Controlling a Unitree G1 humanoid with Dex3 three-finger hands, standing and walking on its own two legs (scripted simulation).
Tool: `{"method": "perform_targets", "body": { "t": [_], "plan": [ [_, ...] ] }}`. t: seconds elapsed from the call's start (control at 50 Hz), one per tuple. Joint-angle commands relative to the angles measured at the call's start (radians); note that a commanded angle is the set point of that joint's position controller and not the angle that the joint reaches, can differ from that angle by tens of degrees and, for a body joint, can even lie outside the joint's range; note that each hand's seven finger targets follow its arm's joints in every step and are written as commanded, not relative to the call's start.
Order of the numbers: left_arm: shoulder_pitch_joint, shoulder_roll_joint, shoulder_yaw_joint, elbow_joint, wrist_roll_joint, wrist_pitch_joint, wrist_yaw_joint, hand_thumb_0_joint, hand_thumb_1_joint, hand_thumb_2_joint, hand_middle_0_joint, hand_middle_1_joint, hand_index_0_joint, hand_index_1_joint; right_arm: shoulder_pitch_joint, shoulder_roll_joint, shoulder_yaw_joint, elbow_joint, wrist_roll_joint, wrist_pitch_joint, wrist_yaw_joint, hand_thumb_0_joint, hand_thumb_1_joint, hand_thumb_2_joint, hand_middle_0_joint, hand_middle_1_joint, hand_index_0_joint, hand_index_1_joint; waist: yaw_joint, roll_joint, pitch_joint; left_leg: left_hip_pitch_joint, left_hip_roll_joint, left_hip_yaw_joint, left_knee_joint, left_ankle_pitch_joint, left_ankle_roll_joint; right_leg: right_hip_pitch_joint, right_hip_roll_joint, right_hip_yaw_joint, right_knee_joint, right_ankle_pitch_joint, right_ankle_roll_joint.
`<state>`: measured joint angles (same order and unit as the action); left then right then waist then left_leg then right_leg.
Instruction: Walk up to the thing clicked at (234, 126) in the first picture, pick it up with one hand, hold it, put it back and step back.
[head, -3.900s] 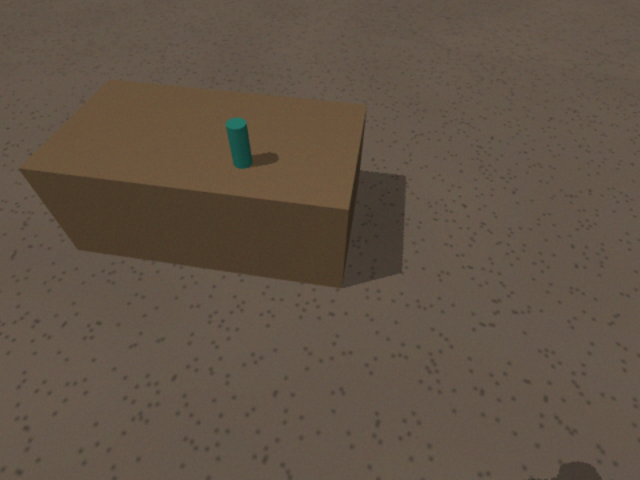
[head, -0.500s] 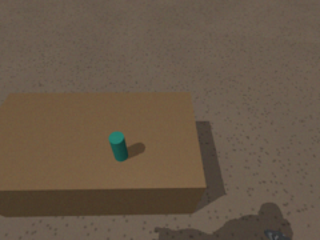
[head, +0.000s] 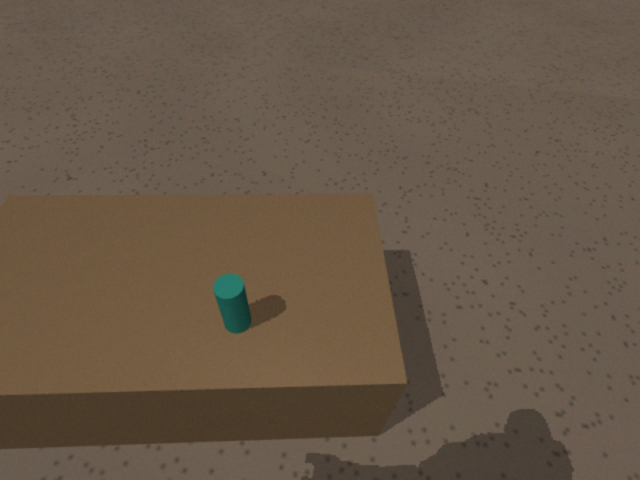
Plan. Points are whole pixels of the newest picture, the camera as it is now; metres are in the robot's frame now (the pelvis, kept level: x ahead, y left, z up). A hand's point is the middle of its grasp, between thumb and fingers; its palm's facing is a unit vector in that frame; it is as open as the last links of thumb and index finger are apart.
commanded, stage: walk up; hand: left
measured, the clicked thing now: (233, 304) +0.51 +0.18 -0.29
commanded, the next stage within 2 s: stand in 0.18 s
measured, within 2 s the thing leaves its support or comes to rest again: neither
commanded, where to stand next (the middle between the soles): +0.05 -0.03 m, yaw +0 degrees
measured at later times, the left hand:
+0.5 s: hand out of the picture +0.07 +0.26 -0.16, palm faces -0.02 -0.94 -0.34, open 7.4 cm
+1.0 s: hand out of the picture +0.09 +0.26 -0.16, palm faces -0.03 -0.94 -0.34, open 7.4 cm
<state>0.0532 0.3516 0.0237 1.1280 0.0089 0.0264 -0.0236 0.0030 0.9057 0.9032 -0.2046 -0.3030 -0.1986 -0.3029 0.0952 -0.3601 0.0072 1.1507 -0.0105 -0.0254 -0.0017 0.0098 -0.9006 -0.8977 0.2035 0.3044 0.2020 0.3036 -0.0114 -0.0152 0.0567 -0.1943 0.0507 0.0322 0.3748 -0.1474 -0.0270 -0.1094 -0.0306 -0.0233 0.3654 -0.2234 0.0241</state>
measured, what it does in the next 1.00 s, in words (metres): stands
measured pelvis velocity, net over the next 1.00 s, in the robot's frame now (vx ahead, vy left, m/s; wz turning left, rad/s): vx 0.02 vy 0.01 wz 0.00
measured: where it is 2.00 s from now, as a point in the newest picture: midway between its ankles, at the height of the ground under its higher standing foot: outside the picture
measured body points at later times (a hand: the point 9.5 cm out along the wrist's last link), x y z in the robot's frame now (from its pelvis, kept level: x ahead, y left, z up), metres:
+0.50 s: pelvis +0.01 +0.01 +0.00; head +0.02 +0.01 +0.45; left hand +0.08 +0.31 -0.13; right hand +0.10 -0.29 -0.13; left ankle +0.03 +0.14 -0.75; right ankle -0.02 -0.13 -0.75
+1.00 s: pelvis +0.02 +0.01 +0.00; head +0.03 +0.01 +0.45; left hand +0.09 +0.31 -0.13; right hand +0.10 -0.29 -0.13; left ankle +0.03 +0.14 -0.75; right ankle -0.02 -0.13 -0.75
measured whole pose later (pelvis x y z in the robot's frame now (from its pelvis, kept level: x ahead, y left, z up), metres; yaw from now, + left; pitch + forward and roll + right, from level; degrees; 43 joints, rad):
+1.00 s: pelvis +0.02 +0.01 +0.00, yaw +0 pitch -2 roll +0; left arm 0.11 0.35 0.00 1.13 0.01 -0.01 0.00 0.00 0.91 0.90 -0.20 -0.30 -0.20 -0.30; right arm 0.08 -0.35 0.00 1.14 -0.01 -0.01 0.01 0.01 -0.90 -0.90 0.20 0.30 0.20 0.30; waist -0.01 0.00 0.05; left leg -0.15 0.03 0.04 0.34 -0.16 -0.01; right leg -0.05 -0.05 -0.02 0.30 -0.22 0.04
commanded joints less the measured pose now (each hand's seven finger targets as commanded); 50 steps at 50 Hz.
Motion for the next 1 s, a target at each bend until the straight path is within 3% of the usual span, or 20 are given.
{"method": "perform_targets", "body": {
  "t": [0.0,0.14,0.16,0.2,0.28,0.34,0.4,0.48,0.54,0.7,0.74,0.84,0.94,0.98],
  "plan": [
    [-0.044,0.206,0.043,-0.052,-0.004,-0.021,0.010,0.000,0.900,0.900,-0.200,-0.300,-0.200,-0.300,-0.061,-0.220,-0.043,-0.062,0.004,-0.027,-0.019,0.000,-0.900,-0.900,0.200,0.300,0.200,0.300,0.013,0.032,-0.097,0.030,0.090,-0.094,-0.068,0.098,0.042,0.006,-0.092,0.068,-0.069,0.100,-0.047],
    [-0.028,0.201,0.041,-0.049,0.000,-0.024,0.010,0.000,0.900,0.900,-0.200,-0.300,-0.200,-0.300,-0.063,-0.221,-0.050,-0.063,0.001,-0.024,-0.017,0.000,-0.900,-0.900,0.200,0.300,0.200,0.300,0.007,0.023,-0.096,0.040,0.089,-0.099,-0.074,0.066,0.047,-0.003,-0.091,0.066,-0.083,0.079,-0.045],
    [-0.016,0.193,0.030,-0.044,0.001,-0.038,0.014,0.000,0.900,0.900,-0.200,-0.300,-0.200,-0.300,-0.081,-0.215,-0.048,-0.064,-0.004,-0.016,-0.012,0.000,-0.900,-0.900,0.200,0.300,0.200,0.300,0.016,0.063,-0.092,0.055,0.091,-0.097,-0.069,0.059,0.043,-0.010,-0.111,0.088,-0.111,0.078,-0.040],
    [-0.017,0.209,0.031,-0.038,0.004,-0.049,0.018,0.000,0.900,0.900,-0.200,-0.300,-0.200,-0.300,-0.064,-0.202,-0.046,-0.063,-0.002,-0.011,-0.006,0.000,-0.900,-0.900,0.200,0.300,0.200,0.300,0.003,0.033,-0.079,0.054,0.091,-0.104,-0.076,0.052,0.042,-0.014,-0.112,0.086,-0.117,0.076,-0.037],
    [-0.012,0.213,0.028,-0.037,0.001,-0.057,0.023,0.000,0.900,0.900,-0.200,-0.300,-0.200,-0.300,-0.066,-0.204,-0.048,-0.064,0.001,-0.008,0.000,0.000,-0.900,-0.900,0.200,0.300,0.200,0.300,0.005,0.011,-0.083,0.085,0.094,-0.108,-0.074,0.080,0.041,-0.019,-0.110,0.080,-0.120,0.075,-0.030],
    [0.003,0.210,0.026,-0.038,0.000,-0.062,0.026,0.000,0.900,0.900,-0.200,-0.300,-0.200,-0.300,-0.073,-0.211,-0.051,-0.070,0.001,-0.009,0.001,0.000,-0.900,-0.900,0.200,0.300,0.200,0.300,0.005,0.011,-0.110,0.122,0.098,-0.101,-0.053,0.172,0.044,-0.008,-0.112,0.076,-0.112,0.160,-0.029],
    [0.007,0.211,0.025,-0.035,0.000,-0.058,0.026,0.000,0.900,0.900,-0.200,-0.300,-0.200,-0.300,-0.070,-0.207,-0.048,-0.067,0.001,-0.007,0.000,0.000,-0.900,-0.900,0.200,0.300,0.200,0.300,0.005,0.025,-0.093,0.100,0.092,-0.100,-0.072,0.110,0.041,-0.004,-0.112,0.076,-0.120,0.125,-0.028],
    [0.019,0.208,0.024,-0.034,0.003,-0.055,0.026,0.000,0.900,0.900,-0.200,-0.300,-0.200,-0.300,-0.075,-0.205,-0.048,-0.070,0.001,-0.006,0.001,0.000,-0.900,-0.900,0.200,0.300,0.200,0.300,0.011,0.020,-0.086,0.099,0.092,-0.104,-0.085,0.104,0.042,-0.009,-0.109,0.068,-0.117,0.110,-0.029],
    [0.014,0.211,0.023,-0.037,0.000,-0.057,0.028,0.000,0.900,0.900,-0.200,-0.300,-0.200,-0.300,-0.073,-0.206,-0.049,-0.069,0.000,-0.010,0.000,0.000,-0.900,-0.900,0.200,0.300,0.200,0.300,0.010,0.019,-0.102,0.115,0.098,-0.103,-0.074,0.185,0.041,0.004,-0.113,0.065,-0.104,0.146,-0.027],
    [0.020,0.213,0.021,-0.040,0.003,-0.053,0.028,0.000,0.900,0.900,-0.200,-0.300,-0.200,-0.300,-0.072,-0.204,-0.049,-0.067,0.002,-0.006,0.000,0.000,-0.900,-0.900,0.200,0.300,0.200,0.300,0.010,0.019,-0.085,0.094,0.091,-0.104,-0.090,0.097,0.040,0.000,-0.114,0.066,-0.112,0.101,-0.030],
    [0.016,0.212,0.021,-0.043,0.003,-0.052,0.029,0.000,0.900,0.900,-0.200,-0.300,-0.200,-0.300,-0.073,-0.204,-0.050,-0.068,0.001,-0.006,0.000,0.000,-0.900,-0.900,0.200,0.300,0.200,0.300,0.009,0.020,-0.087,0.093,0.090,-0.103,-0.087,0.109,0.039,0.002,-0.117,0.067,-0.112,0.109,-0.030],
    [0.025,0.216,0.021,-0.044,0.001,-0.057,0.032,0.000,0.900,0.900,-0.200,-0.300,-0.200,-0.300,-0.062,-0.202,-0.049,-0.068,0.003,-0.009,-0.001,0.000,-0.900,-0.900,0.200,0.300,0.200,0.300,0.008,0.015,-0.117,0.130,0.099,-0.097,-0.061,0.255,0.043,0.028,-0.120,0.058,-0.094,0.209,-0.025],
    [0.024,0.213,0.020,-0.050,0.003,-0.055,0.034,0.000,0.900,0.900,-0.200,-0.300,-0.200,-0.300,-0.062,-0.209,-0.051,-0.070,0.002,-0.007,-0.002,0.000,-0.900,-0.900,0.200,0.300,0.200,0.300,0.010,0.017,-0.120,0.127,0.099,-0.089,-0.054,0.251,0.047,0.039,-0.123,0.057,-0.103,0.228,-0.025],
    [0.025,0.215,0.019,-0.050,0.002,-0.055,0.034,0.000,0.900,0.900,-0.200,-0.300,-0.200,-0.300,-0.065,-0.204,-0.049,-0.069,0.003,-0.004,-0.002,0.000,-0.900,-0.900,0.200,0.300,0.200,0.300,0.009,0.011,-0.095,0.118,0.095,-0.094,-0.067,0.217,0.041,0.022,-0.117,0.054,-0.108,0.185,-0.022]
  ]
}}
